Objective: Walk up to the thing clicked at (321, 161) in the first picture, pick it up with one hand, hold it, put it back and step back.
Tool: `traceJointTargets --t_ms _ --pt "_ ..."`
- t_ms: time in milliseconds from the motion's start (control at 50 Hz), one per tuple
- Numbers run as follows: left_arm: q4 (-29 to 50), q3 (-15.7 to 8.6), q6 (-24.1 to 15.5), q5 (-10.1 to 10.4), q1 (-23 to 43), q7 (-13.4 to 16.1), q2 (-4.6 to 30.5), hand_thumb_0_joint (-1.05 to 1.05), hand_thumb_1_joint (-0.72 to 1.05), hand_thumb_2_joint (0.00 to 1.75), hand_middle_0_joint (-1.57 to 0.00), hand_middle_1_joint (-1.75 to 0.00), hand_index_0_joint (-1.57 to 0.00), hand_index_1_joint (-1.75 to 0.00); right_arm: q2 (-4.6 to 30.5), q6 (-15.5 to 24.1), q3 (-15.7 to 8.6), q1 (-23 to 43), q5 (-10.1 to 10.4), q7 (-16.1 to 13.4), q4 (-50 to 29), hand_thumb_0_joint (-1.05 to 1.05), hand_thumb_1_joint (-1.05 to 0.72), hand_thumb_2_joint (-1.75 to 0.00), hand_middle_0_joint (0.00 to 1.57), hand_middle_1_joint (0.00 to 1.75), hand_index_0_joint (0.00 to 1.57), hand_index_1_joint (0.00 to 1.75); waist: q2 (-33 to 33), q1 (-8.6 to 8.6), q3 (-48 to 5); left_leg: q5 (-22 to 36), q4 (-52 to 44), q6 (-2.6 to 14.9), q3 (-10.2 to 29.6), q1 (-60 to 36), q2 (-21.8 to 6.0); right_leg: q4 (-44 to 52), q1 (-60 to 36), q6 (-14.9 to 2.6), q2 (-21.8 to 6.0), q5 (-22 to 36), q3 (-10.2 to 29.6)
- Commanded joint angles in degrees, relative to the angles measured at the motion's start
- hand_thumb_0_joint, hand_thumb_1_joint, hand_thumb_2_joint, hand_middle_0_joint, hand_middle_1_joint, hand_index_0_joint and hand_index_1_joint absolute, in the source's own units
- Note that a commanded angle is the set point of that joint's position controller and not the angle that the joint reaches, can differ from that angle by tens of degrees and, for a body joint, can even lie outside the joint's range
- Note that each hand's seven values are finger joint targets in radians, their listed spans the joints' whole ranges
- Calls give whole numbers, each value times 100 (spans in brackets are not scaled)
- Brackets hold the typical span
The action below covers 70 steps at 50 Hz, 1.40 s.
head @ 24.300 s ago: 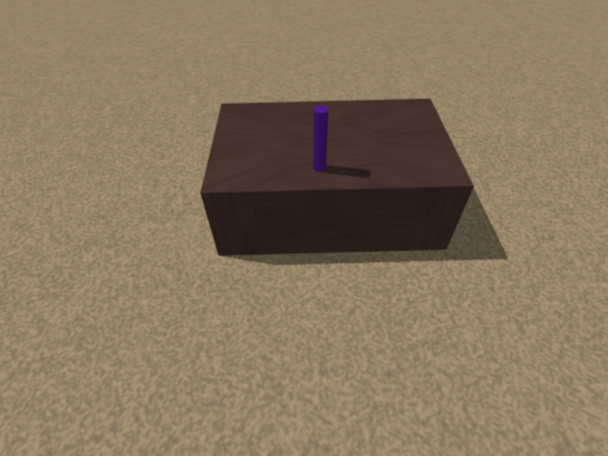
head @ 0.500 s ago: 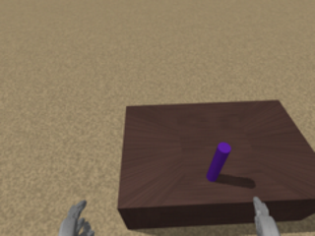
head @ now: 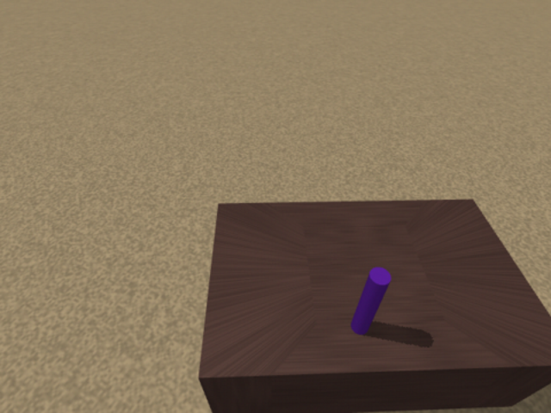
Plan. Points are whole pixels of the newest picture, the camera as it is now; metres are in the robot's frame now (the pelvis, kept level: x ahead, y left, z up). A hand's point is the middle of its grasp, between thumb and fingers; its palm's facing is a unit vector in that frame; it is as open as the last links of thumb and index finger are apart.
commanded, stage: home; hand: right
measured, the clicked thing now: (368, 303) +0.47 -0.22 -0.29
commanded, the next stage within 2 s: stand in 1.14 s
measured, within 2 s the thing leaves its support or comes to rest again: neither
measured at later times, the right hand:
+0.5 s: hand out of the picture +0.04 -0.25 -0.14, palm faces -0.03 +0.92 -0.38, open 17.4 cm
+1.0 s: hand out of the picture +0.06 -0.23 -0.14, palm faces -0.02 +0.93 -0.37, open 17.4 cm
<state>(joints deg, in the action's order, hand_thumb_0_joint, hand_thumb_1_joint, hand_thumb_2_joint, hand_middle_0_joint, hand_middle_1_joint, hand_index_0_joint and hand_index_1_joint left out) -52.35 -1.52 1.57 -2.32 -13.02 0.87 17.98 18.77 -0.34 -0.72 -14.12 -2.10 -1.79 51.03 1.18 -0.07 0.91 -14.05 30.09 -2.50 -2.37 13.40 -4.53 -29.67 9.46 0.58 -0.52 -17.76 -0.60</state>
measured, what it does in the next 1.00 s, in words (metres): stands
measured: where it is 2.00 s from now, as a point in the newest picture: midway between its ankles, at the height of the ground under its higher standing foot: outside the picture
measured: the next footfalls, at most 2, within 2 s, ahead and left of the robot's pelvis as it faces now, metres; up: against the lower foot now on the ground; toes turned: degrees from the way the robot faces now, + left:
none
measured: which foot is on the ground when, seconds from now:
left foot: down 0.00-1.00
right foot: down 0.00-1.00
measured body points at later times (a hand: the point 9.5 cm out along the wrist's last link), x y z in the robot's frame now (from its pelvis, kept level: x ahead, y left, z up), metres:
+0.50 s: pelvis -0.01 +0.01 +0.01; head -0.03 +0.02 +0.46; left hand +0.03 +0.30 -0.14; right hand +0.04 -0.29 -0.12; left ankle +0.02 +0.15 -0.73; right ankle -0.02 -0.12 -0.73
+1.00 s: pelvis -0.01 +0.02 +0.01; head -0.01 +0.04 +0.46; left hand +0.05 +0.32 -0.14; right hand +0.06 -0.28 -0.11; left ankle +0.02 +0.15 -0.73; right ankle -0.02 -0.12 -0.73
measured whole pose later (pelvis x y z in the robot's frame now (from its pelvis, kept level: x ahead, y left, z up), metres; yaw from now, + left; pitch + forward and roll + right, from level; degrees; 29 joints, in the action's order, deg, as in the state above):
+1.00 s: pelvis -0.01 +0.02 +0.01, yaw +0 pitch -3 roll +0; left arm -65.1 -0.4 0.9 -1.1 -8.6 0.3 19.4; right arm 18.9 0.3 0.6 -7.5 -0.8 -0.9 65.1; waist 1.8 0.0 2.6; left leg -8.9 20.9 -0.7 -3.3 8.7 -2.4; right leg -19.1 4.3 2.4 -2.4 -11.7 -0.2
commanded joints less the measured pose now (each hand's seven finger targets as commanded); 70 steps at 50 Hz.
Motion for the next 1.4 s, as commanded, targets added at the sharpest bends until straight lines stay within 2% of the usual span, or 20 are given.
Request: traceJointTargets --t_ms 0,40,100,140,180,240,360,560,780,880,900,940,1000,1040,1160,1200,1220,1260,1280,1380 --pt "193 -207 -135 19 311 33 976 0 90 90 -20 -30 -20 -30 1066 205 -188 337 16 -85 -48 0 56 -5 5 5 5 5 -161 20 -149 980 -723 240 294 -354 -254 959 -45 -76 -376 1177 487" --pt "37 -198 -127 25 301 35 1023 0 90 90 -20 -30 -20 -30 1091 198 -163 427 36 -82 97 0 56 -5 5 5 5 5 -93 18 -95 958 -782 234 314 -485 -261 1086 -40 -67 -399 1165 491" --pt "-175 -186 -89 22 339 27 1090 0 90 90 -20 -30 -20 -30 1163 171 -143 466 33 -82 320 0 56 -5 5 5 5 5 -126 2 131 395 -1002 211 347 -431 -262 1218 83 -78 -367 721 471" --pt "-252 -173 -83 28 409 12 1102 0 90 90 -20 -30 -20 -30 1191 155 -120 475 40 -81 442 0 56 -5 5 5 5 5 -193 2 161 205 -1134 221 378 -310 -280 1249 -2 -77 -365 717 468" --pt "-343 -178 -98 40 425 10 1157 0 90 90 -20 -30 -20 -30 1160 166 -96 502 39 -76 526 0 56 -5 5 5 5 5 -111 7 73 419 -1124 223 379 -382 -289 1266 -118 -86 -421 843 495" --pt "-529 -153 -85 37 364 3 1118 0 90 90 -20 -30 -20 -30 1225 150 -94 592 47 -82 671 0 55 -5 5 5 5 5 -208 46 168 91 -1218 225 434 -401 -305 1366 7 -58 -394 600 479" --pt "-659 -129 -145 51 519 17 1189 0 90 90 -20 -30 -20 -30 1225 147 -71 571 63 -61 839 0 55 -5 5 5 5 5 -77 -29 61 521 -1084 255 381 -631 -315 1526 0 -67 -504 758 551" --pt "-890 -85 -121 69 480 -16 1170 0 90 90 -20 -30 -20 -30 1262 138 -61 666 73 -32 1015 0 55 -5 5 5 5 5 -214 13 245 -134 -1384 256 505 -388 -327 1486 65 -62 -456 463 454" --pt "-939 -69 -183 109 570 -7 1240 0 90 90 -20 -30 -20 -30 1263 168 -56 758 111 2 1076 0 57 -4 5 5 5 5 -127 -17 -59 647 -1298 302 467 -604 -344 1448 -207 -52 -587 1060 473" --pt "-971 -62 -155 96 541 -11 1207 0 90 90 -20 -30 -20 -30 1333 169 -75 847 115 -3 1097 0 55 -5 5 5 5 5 -209 22 -13 448 -1414 321 533 -553 -356 1427 -227 -50 -581 1023 406" --pt "-975 -67 -167 102 553 -4 1249 0 90 90 -20 -30 -20 -30 1295 174 -75 899 117 5 1087 0 56 -4 5 5 5 5 -90 21 -57 666 -1347 318 504 -656 -341 1440 -201 -45 -610 1069 427" --pt "-983 -63 -159 98 608 -5 1230 0 90 90 -20 -30 -20 -30 1296 170 -74 876 119 9 1106 0 56 -4 5 5 5 5 -132 -8 46 485 -1427 309 534 -545 -339 1438 -167 -39 -589 975 389" --pt "-954 -69 -188 102 620 1 1253 0 90 90 -20 -30 -20 -30 1335 165 -92 908 120 21 1100 0 56 -4 5 5 5 5 -130 5 -66 724 -1356 328 506 -633 -334 1479 -229 -32 -640 1103 412" --pt "-970 -73 -179 104 643 -10 1254 0 90 90 -20 -30 -20 -30 1299 170 -81 894 116 25 1119 0 56 -4 5 5 5 5 -144 -14 7 510 -1426 313 525 -591 -330 1451 -184 -33 -621 950 389" --pt "-942 -74 -192 107 677 -8 1249 0 90 90 -20 -30 -20 -30 1333 191 -118 1009 126 31 1105 0 56 -5 5 5 5 5 -140 7 -208 1101 -1330 332 505 -752 -349 1447 -335 -47 -677 1263 384" --pt "-957 -69 -193 120 641 -14 1258 0 90 90 -20 -30 -20 -30 1340 194 -119 1017 134 36 1130 0 57 -4 5 5 5 5 -161 7 -113 975 -1368 318 515 -768 -338 1481 -250 -38 -671 1152 382" --pt "-936 -77 -200 111 670 -13 1270 0 90 90 -20 -30 -20 -30 1371 194 -128 998 136 32 1123 0 55 -5 5 5 5 5 -192 -6 -219 1140 -1329 348 513 -806 -359 1481 -346 -45 -693 1322 387" --pt "-944 -69 -198 109 627 -10 1251 0 90 90 -20 -30 -20 -30 1354 188 -127 1060 140 40 1123 0 39 -21 20 21 20 21 -134 18 -142 992 -1343 325 519 -807 -335 1525 -228 -22 -683 1191 358" --pt "-951 -88 -196 105 684 -3 1305 0 90 90 -20 -30 -20 -30 1328 182 -129 1027 137 35 1125 0 31 -29 20 29 20 29 -87 -22 -121 975 -1354 326 513 -773 -332 1509 -260 -37 -691 1186 374" --pt "-932 -82 -199 122 698 -9 1268 0 90 90 -20 -30 -20 -30 1344 185 -137 1045 138 40 1136 0 -9 -69 20 30 20 30 -148 -10 -221 1244 -1325 325 507 -838 -359 1476 -347 -48 -711 1281 358"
